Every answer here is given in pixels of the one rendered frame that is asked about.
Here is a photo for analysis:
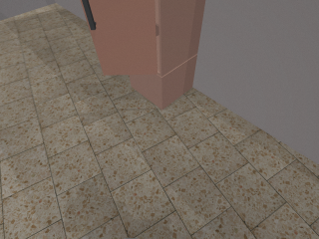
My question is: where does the cupboard door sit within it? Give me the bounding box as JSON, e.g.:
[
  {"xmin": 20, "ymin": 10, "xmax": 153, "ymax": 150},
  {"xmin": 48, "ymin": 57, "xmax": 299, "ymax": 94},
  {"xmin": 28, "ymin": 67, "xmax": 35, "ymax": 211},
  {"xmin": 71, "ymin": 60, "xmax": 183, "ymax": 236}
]
[{"xmin": 80, "ymin": 0, "xmax": 158, "ymax": 76}]

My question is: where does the handle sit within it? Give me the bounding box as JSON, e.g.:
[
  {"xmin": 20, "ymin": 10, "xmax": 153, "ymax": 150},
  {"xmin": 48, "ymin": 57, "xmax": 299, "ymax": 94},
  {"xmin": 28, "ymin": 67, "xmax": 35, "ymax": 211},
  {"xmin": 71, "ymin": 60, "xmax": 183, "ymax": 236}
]
[{"xmin": 82, "ymin": 0, "xmax": 97, "ymax": 30}]

